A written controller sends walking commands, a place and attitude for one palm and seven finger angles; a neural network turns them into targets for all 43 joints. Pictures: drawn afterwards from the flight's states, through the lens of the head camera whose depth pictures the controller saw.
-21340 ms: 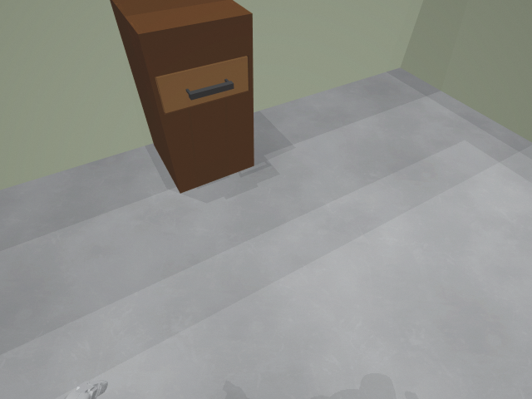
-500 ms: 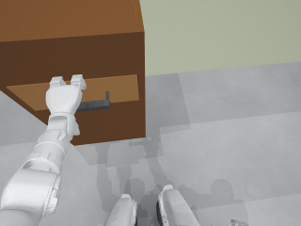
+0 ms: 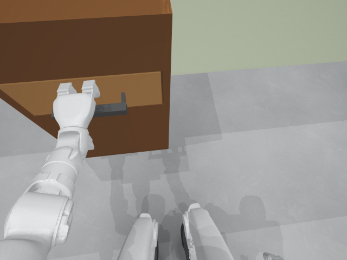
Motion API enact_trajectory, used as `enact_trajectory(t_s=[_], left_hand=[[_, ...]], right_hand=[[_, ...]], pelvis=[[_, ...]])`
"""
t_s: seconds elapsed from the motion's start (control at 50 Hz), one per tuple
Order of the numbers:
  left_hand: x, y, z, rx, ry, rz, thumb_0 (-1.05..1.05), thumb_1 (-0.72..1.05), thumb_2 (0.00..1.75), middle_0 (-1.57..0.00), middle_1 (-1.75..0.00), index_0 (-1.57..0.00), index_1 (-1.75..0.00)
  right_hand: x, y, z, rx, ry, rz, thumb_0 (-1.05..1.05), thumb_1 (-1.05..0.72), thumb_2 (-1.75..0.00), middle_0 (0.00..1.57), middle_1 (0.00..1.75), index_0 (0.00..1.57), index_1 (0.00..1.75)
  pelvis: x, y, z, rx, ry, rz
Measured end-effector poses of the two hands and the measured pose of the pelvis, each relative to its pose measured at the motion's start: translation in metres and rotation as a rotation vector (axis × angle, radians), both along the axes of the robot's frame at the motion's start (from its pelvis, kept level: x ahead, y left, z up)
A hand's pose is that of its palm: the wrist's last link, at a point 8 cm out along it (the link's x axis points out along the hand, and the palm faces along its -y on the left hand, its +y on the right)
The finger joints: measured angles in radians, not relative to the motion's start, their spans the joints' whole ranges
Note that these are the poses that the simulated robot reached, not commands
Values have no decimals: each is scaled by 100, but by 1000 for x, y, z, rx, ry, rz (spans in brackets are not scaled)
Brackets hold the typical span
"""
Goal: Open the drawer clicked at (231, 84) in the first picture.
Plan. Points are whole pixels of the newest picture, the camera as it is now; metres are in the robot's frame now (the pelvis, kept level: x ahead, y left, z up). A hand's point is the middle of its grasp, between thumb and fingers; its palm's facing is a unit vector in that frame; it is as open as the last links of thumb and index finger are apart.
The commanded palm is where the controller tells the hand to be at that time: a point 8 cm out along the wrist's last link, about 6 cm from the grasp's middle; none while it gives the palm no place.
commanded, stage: lower the fingers behind the handle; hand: left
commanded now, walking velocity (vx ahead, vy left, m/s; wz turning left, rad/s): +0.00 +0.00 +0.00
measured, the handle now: (91, 105) +0.51 +0.20 -0.07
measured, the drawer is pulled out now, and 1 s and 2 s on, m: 0.00 0.00 0.01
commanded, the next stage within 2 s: close the thumb around the handle in 0.82 s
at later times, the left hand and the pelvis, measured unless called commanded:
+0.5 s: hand (85, 125) +0.46 +0.22 -0.10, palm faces -0.04 -0.01 -1.00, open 13.8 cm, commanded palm +0.45 +0.21 -0.04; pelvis -0.01 +0.00 -0.03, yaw +0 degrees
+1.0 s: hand (86, 124) +0.46 +0.22 -0.10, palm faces -0.05 -0.02 -1.00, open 13.6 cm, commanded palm +0.45 +0.21 -0.04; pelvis -0.01 +0.00 -0.03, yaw +0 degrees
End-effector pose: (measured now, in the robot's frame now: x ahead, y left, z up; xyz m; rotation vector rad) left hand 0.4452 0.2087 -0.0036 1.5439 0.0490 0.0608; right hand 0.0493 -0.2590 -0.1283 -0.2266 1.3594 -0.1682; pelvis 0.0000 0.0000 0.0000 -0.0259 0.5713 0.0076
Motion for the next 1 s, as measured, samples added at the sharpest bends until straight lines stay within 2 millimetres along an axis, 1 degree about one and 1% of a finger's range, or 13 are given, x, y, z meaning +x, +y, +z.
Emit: enact_trajectory(t_s=[0.08,0.12,0.22,0.28,0.34,0.38,0.48,0.56,0.72,0.84,1.0], left_hand=[[0,-2,0,14,10,15,0,-49,30,-35,-123,-32,-128],[0,-1,-3,26,36,25,0,-49,30,-34,-122,-31,-127],[-1,1,-7,17,39,25,0,-49,30,-33,-121,-29,-128],[-1,5,-17,33,78,31,1,-49,30,-32,-121,-29,-127],[-1,8,-31,31,109,28,1,-49,30,-32,-120,-30,-125],[-1,8,-38,26,100,16,0,-49,30,-32,-120,-30,-123],[-1,10,-40,19,50,-11,0,-49,30,-33,-122,-32,-122],[-1,9,-40,16,36,3,0,-49,30,-33,-123,-33,-122],[0,6,-37,12,70,33,0,-49,30,-33,-121,-33,-122],[0,8,-36,12,88,16,0,-49,30,-32,-120,-33,-121],[0,9,-39,3,56,2,0,-47,31,-33,-122,-34,-122]], right_hand=[[4,2,-1,9,-19,5,1,-91,-89,21,30,20,30],[5,2,-2,9,-30,6,1,-91,-89,21,30,20,30],[4,-2,-5,-4,-47,18,1,-91,-89,21,30,20,30],[1,-5,-8,-17,-50,17,1,-91,-89,21,30,20,30],[-4,-8,-13,-30,-44,13,1,-91,-89,21,30,20,30],[-8,-10,-17,-38,-32,9,1,-91,-89,21,30,20,30],[-17,-9,-27,-34,19,6,1,-91,-89,20,30,20,30],[-18,-5,-31,-16,38,1,1,-91,-89,20,30,20,30],[-10,1,-25,5,14,0,1,-91,-89,21,30,20,30],[-4,-3,-19,-9,-8,7,1,-91,-89,21,30,20,30],[0,-9,-21,-27,-2,17,1,-91,-89,20,30,20,30]], pelvis=[[-2,0,-1,1,-2,0],[-3,-1,-2,2,-2,-2],[-8,-2,-7,2,2,-1],[-10,-2,-13,1,9,-1],[-12,-2,-20,-2,21,-1],[-13,-2,-24,-4,31,-1],[-12,-1,-31,-9,42,5],[-11,-2,-32,-9,41,6],[-8,-3,-24,-5,36,3],[-6,-4,-22,-5,34,0],[-5,-2,-25,-7,38,1]])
